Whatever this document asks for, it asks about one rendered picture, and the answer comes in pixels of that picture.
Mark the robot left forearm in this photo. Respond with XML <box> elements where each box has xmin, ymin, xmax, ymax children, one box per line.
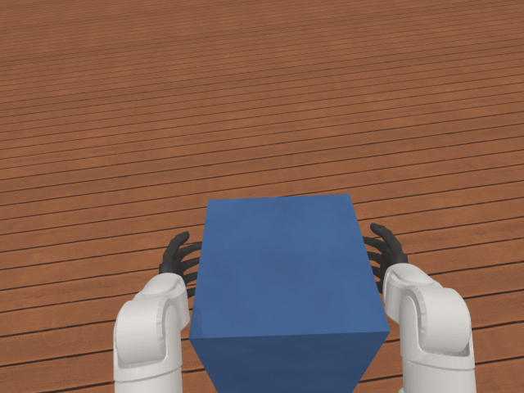
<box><xmin>113</xmin><ymin>273</ymin><xmax>190</xmax><ymax>393</ymax></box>

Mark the carton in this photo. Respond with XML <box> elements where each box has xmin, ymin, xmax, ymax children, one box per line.
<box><xmin>188</xmin><ymin>194</ymin><xmax>391</xmax><ymax>393</ymax></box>

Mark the robot right forearm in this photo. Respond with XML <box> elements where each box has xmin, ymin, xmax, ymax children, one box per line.
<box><xmin>382</xmin><ymin>263</ymin><xmax>477</xmax><ymax>393</ymax></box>

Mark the left robot hand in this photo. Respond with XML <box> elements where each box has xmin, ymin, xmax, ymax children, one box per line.
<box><xmin>159</xmin><ymin>231</ymin><xmax>202</xmax><ymax>298</ymax></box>

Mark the right robot hand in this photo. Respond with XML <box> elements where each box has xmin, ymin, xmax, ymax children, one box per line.
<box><xmin>362</xmin><ymin>223</ymin><xmax>409</xmax><ymax>294</ymax></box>

